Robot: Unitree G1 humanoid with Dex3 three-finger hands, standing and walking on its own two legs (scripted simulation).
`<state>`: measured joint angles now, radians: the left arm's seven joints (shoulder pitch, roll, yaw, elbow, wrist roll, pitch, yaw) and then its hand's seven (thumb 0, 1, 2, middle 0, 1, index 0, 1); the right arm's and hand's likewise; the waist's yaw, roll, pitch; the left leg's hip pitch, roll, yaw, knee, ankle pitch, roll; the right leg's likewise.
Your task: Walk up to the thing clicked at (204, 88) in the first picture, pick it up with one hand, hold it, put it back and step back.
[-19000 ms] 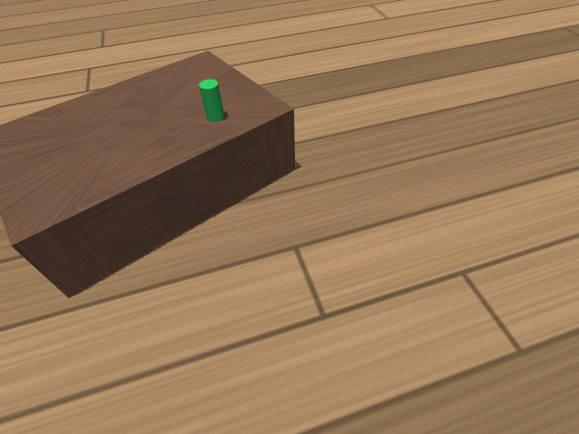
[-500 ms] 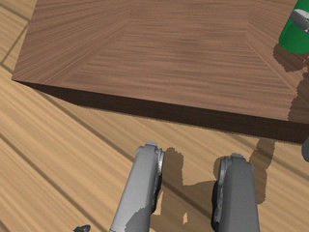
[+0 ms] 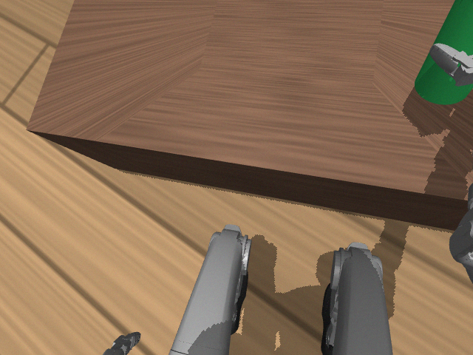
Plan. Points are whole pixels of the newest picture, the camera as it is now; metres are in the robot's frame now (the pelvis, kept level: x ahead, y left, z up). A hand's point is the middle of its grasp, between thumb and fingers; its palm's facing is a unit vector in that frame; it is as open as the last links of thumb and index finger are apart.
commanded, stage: settle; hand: right
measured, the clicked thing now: (467, 44) +0.57 -0.22 +0.00
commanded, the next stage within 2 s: lift in 0.12 s
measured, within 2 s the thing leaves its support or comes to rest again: neither
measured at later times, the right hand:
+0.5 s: hand out of the picture +0.55 -0.22 +0.04, palm faces +0.22 +0.98 -0.04, open 11.1 cm
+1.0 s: hand out of the picture +0.47 -0.22 +0.15, palm faces +0.23 +0.97 -0.04, open 11.1 cm
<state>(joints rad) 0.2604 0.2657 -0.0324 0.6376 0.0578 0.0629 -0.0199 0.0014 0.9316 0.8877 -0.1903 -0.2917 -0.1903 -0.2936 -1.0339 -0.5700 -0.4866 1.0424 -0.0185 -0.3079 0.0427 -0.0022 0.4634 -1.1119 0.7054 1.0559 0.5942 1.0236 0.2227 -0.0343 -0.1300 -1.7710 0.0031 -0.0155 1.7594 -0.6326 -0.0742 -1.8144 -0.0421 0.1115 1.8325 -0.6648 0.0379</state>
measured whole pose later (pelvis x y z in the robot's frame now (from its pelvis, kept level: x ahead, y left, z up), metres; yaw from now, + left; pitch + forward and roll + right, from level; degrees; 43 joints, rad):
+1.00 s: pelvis +0.02 +0.00 +0.12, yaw -2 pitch +25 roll +4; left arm 0.25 0.24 0.02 0.68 0.02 -0.01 0.03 0.01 0.91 0.90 -0.20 -0.30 -0.20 -0.30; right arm -0.57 -0.32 -0.34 0.73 0.08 -0.31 0.01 0.00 0.47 -1.11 0.72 1.03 0.61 1.00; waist 0.11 -0.02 -0.15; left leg -1.23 0.01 0.00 1.34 -0.53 -0.06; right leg -1.27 -0.06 0.08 1.40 -0.57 0.04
